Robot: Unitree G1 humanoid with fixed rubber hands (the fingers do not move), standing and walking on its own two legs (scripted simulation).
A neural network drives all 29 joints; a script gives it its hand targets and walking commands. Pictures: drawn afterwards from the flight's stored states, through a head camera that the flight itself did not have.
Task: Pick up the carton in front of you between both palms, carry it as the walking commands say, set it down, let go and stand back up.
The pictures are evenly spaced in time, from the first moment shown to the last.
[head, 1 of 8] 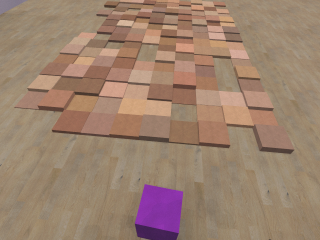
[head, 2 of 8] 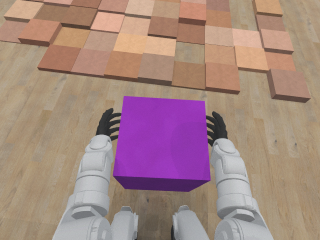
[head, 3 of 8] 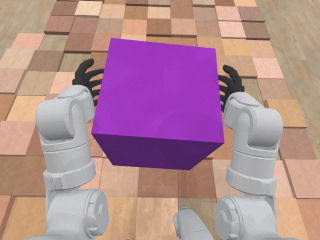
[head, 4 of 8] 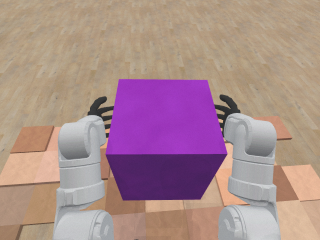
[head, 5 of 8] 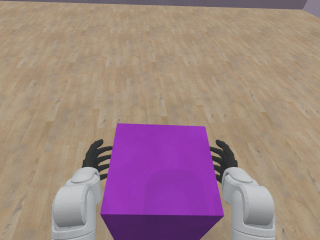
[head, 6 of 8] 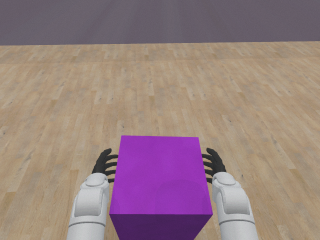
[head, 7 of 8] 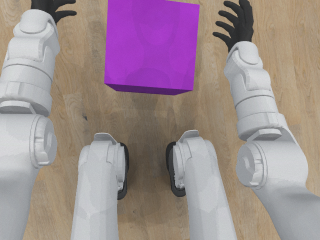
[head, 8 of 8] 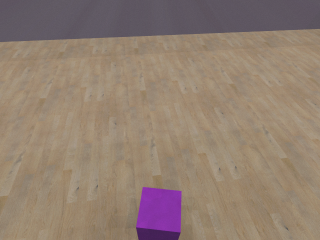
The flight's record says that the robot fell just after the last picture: no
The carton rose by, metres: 0.79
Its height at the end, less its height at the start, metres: +0.00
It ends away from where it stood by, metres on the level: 7.97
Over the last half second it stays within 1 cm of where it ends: yes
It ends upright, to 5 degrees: yes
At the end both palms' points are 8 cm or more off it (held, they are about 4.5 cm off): yes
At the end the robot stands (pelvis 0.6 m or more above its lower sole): yes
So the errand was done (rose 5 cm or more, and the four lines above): yes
